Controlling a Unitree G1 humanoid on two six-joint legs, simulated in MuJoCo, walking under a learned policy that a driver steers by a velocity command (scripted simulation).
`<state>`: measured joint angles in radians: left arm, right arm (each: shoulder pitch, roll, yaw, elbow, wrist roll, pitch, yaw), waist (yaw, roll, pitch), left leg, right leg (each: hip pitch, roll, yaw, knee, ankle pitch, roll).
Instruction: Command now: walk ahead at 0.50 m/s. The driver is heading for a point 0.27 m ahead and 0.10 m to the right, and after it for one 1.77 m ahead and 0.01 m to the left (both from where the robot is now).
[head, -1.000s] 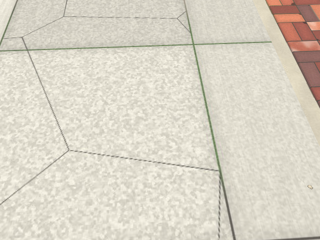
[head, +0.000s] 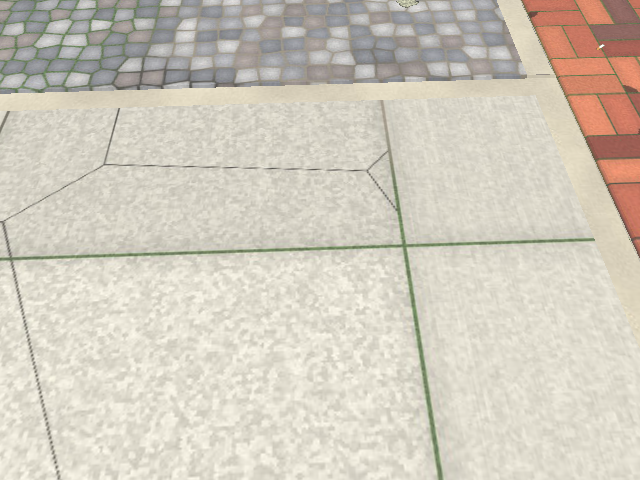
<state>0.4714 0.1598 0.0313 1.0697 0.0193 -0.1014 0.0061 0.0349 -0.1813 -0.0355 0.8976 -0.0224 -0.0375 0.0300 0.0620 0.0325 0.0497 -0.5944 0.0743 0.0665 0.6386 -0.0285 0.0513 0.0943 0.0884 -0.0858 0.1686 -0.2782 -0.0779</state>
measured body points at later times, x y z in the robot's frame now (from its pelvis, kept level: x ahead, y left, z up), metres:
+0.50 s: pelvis +0.27 +0.03 +0.00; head +0.30 +0.03 +0.45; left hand +0.45 +0.23 -0.13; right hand +0.18 -0.20 -0.14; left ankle +0.19 +0.10 -0.74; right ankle +0.41 -0.13 -0.69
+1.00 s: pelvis +0.53 -0.06 +0.01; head +0.55 -0.07 +0.45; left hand +0.53 +0.19 -0.14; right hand +0.60 -0.32 -0.13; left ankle +0.71 +0.06 -0.68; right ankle +0.44 -0.10 -0.74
